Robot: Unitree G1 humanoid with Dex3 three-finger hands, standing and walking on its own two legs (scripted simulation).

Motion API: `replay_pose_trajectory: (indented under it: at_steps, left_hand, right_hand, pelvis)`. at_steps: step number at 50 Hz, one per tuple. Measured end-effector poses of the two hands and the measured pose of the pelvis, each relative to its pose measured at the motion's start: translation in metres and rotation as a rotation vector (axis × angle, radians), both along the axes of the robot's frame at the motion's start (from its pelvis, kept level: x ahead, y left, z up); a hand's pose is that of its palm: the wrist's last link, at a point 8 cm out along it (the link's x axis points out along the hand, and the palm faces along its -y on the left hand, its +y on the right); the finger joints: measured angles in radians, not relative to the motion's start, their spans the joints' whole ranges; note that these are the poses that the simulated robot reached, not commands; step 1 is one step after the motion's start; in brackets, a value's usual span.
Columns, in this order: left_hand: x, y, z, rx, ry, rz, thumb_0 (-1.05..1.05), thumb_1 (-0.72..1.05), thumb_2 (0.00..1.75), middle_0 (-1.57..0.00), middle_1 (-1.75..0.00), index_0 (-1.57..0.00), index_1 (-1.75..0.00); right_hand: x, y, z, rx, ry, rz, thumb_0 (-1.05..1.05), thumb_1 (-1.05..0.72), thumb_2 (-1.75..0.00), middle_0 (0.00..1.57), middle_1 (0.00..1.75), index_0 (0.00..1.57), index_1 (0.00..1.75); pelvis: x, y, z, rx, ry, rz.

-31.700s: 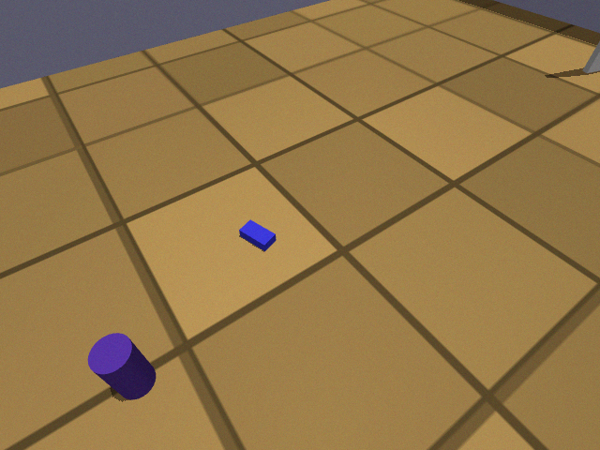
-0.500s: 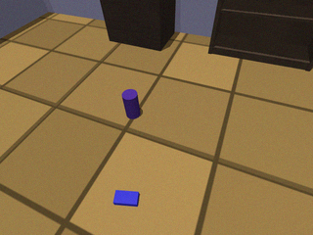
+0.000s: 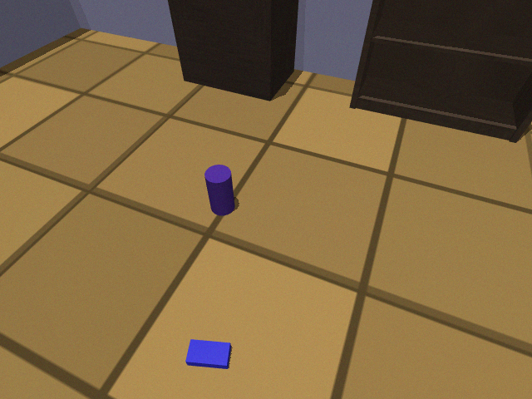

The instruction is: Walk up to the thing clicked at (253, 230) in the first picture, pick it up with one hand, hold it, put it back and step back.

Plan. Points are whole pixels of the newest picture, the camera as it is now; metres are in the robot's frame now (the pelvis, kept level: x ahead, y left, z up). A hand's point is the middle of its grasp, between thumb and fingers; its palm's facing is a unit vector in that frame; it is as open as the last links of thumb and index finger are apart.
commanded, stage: walk up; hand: left
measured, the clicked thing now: (209, 354) +0.41 +0.23 -0.76
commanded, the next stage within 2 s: stand in 0.68 s
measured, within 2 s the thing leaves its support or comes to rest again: neither
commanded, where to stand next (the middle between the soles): +0.03 +0.00 m, yaw -1 degrees
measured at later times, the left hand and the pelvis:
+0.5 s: hand out of the picture +0.08 +0.24 -0.15, palm faces -0.01 -0.95 -0.33, open 7.4 cm; pelvis +0.00 -0.01 +0.00, yaw +0 degrees
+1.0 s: hand out of the picture +0.07 +0.24 -0.15, palm faces -0.02 -0.94 -0.34, open 7.4 cm; pelvis -0.01 -0.01 +0.00, yaw +0 degrees
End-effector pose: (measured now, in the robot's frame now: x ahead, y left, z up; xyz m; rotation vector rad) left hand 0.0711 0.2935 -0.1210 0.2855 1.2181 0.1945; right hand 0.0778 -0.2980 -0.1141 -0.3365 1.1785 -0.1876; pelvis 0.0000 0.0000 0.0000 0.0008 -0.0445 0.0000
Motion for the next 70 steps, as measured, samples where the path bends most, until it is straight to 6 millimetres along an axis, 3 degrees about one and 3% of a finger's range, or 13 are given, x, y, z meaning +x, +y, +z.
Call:
replay_pose_trajectory:
  at_steps: [7, 13, 34, 47, 70]
  left_hand:
    - [0.007, 0.002, 0.007, 0.024, -0.013, 0.011, 0.0, 0.9, 0.9, -0.2, -0.3, -0.2, -0.3]
    - [0.01, -0.001, 0.008, 0.027, -0.023, 0.007, 0.0, 0.9, 0.9, -0.2, -0.3, -0.2, -0.3]
    - [0.004, -0.012, 0.003, 0.006, 0.001, -0.008, 0.0, 0.9, 0.9, -0.21, -0.3, -0.2, -0.3]
    - [-0.001, -0.008, 0.008, 0.022, -0.013, -0.019, 0.0, 0.9, 0.9, -0.2, -0.3, -0.2, -0.3]
    - [-0.034, -0.005, 0.003, 0.018, 0.047, -0.003, 0.0, 0.9, 0.9, -0.2, -0.3, -0.2, -0.3]
  right_hand:
    - [0.016, 0.001, -0.002, 0.015, -0.021, 0.008, 0.01, -0.9, -0.89, 0.2, 0.3, 0.21, 0.3]
    - [0.019, 0.0, -0.003, 0.024, -0.023, 0.007, 0.01, -0.9, -0.89, 0.2, 0.3, 0.21, 0.3]
    - [-0.02, -0.01, -0.004, 0.009, 0.055, -0.031, 0.01, -0.9, -0.89, 0.2, 0.3, 0.21, 0.3]
    - [-0.024, -0.005, -0.006, 0.023, 0.054, -0.018, 0.01, -0.9, -0.89, 0.2, 0.3, 0.21, 0.3]
    - [-0.041, -0.006, -0.006, 0.018, 0.094, -0.016, 0.01, -0.9, -0.89, 0.2, 0.3, 0.21, 0.3]
  pelvis:
    - [0.005, -0.002, 0.001, 0.001, 0.0, 0.001]
    - [0.005, -0.005, 0.001, 0.001, -0.003, -0.001]
    - [-0.001, -0.009, 0.002, 0.002, -0.002, -0.008]
    - [-0.01, -0.009, 0.003, 0.001, -0.003, -0.001]
    - [-0.018, -0.007, 0.003, 0.002, 0.005, 0.003]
